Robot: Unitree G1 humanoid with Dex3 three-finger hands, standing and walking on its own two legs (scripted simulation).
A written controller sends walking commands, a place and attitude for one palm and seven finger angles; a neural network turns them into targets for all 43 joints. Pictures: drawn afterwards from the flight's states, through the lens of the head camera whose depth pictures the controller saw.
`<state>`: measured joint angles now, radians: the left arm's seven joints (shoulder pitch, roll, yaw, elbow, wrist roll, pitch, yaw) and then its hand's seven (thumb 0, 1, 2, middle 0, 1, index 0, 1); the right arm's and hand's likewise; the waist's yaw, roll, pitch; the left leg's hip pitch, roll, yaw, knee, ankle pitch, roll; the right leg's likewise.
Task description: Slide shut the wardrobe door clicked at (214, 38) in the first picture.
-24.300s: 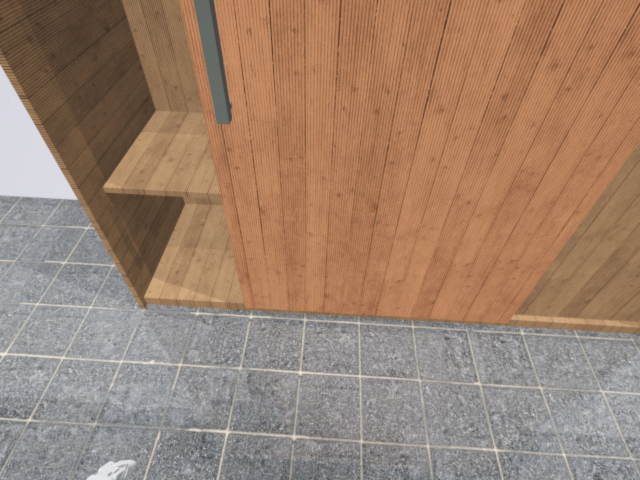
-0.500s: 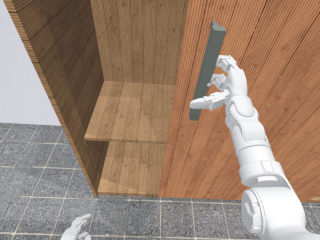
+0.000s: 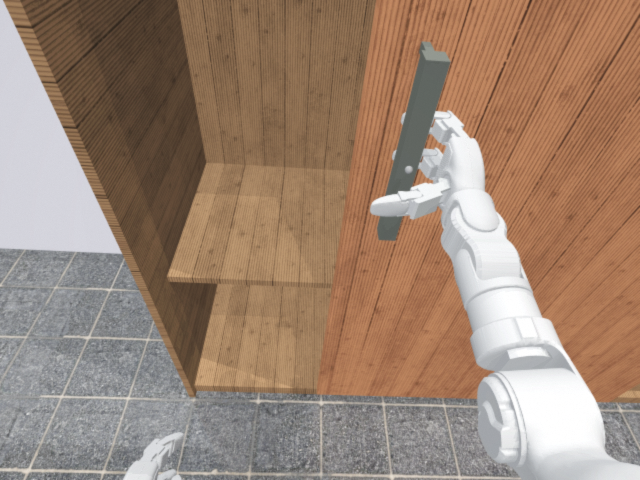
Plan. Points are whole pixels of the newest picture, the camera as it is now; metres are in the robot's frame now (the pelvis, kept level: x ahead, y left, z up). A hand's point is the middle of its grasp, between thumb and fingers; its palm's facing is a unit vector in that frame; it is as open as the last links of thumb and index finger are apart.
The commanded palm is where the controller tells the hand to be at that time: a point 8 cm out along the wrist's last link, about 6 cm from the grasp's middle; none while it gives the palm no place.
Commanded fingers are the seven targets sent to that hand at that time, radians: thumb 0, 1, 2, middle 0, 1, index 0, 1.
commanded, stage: slide the fingers in behind the handle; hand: right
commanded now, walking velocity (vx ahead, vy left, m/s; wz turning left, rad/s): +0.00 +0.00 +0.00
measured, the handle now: (403, 153) +0.49 -0.06 +0.19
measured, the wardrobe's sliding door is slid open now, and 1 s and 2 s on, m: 0.38 0.38 0.38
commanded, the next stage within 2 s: grip the handle and tug to test in 0.60 s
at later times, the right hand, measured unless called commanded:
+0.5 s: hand (395, 168) +0.43 -0.04 +0.20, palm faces -0.08 +1.00 +0.00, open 14.0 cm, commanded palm +0.41 -0.10 +0.19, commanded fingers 0.00 0.50 -0.30 0.30 1.20 0.30 1.20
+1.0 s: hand (392, 167) +0.44 -0.04 +0.20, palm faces -0.07 +1.00 +0.00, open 11.8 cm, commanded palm +0.41 -0.09 +0.19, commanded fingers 0.00 -0.25 -0.62 0.38 1.31 0.38 1.31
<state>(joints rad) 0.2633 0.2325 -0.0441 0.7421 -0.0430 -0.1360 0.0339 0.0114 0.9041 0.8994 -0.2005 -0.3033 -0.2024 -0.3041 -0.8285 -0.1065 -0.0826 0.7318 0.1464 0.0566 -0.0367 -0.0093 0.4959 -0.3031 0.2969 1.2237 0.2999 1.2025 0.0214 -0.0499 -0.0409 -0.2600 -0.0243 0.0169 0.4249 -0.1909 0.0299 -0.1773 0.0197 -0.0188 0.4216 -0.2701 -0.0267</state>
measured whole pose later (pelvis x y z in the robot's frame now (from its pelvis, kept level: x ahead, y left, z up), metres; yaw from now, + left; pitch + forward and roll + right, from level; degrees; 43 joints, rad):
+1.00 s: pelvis +0.00 +0.00 +0.00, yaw +1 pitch +1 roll +0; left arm 0.26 0.22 -0.04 0.75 -0.03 -0.11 0.03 0.01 0.90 0.90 -0.20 -0.30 -0.20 -0.30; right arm -0.82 -0.06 -0.06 0.70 0.13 0.07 -0.10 -0.01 0.17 -0.44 0.33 1.25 0.33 1.25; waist 0.03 -0.05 -0.04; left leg -0.25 -0.02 0.01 0.42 -0.19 0.03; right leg -0.16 0.02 -0.03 0.40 -0.27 -0.03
